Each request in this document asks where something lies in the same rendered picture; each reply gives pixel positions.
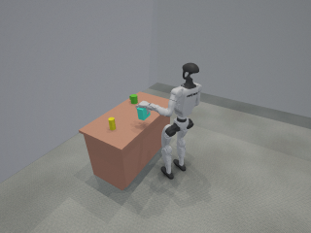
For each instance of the robot torso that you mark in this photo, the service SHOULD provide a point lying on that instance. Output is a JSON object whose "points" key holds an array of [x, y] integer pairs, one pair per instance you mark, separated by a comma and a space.
{"points": [[184, 107]]}

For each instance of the robot left hand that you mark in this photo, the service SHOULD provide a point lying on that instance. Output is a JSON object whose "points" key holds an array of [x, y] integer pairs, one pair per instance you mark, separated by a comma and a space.
{"points": [[143, 104]]}

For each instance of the robot left upper arm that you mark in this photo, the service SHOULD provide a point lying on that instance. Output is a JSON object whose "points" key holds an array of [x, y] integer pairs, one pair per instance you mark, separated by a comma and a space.
{"points": [[175, 94]]}

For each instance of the right robot shin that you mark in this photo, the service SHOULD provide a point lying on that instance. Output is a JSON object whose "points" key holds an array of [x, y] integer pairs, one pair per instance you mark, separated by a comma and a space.
{"points": [[181, 153]]}

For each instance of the table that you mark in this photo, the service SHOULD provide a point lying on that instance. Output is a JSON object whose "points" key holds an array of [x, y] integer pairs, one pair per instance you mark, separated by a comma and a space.
{"points": [[118, 156]]}

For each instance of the robot right upper arm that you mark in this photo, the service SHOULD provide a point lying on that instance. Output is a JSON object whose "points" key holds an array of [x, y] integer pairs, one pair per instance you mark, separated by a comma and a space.
{"points": [[198, 94]]}

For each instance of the sponge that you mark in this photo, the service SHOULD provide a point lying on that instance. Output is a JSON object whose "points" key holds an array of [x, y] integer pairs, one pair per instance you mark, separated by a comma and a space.
{"points": [[142, 113]]}

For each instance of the robot left forearm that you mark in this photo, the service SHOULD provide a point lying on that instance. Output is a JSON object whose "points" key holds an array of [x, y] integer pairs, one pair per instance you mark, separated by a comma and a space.
{"points": [[154, 107]]}

